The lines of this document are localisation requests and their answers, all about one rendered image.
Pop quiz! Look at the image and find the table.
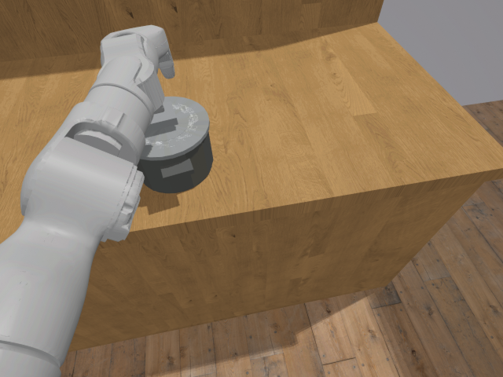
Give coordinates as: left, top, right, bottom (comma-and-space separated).
0, 0, 503, 353

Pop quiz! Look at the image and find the left robot upper arm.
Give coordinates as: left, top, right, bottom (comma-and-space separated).
0, 137, 145, 377

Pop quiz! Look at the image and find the lid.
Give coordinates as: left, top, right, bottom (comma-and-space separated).
141, 97, 210, 161

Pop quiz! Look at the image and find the left robot forearm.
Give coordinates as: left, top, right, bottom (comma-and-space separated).
20, 31, 164, 216

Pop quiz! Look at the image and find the knob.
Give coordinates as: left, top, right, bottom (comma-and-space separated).
149, 101, 178, 131

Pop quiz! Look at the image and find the left robot hand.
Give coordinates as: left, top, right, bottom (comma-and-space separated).
101, 25, 175, 114

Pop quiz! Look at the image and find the pot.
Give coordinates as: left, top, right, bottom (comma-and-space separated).
137, 132, 213, 193

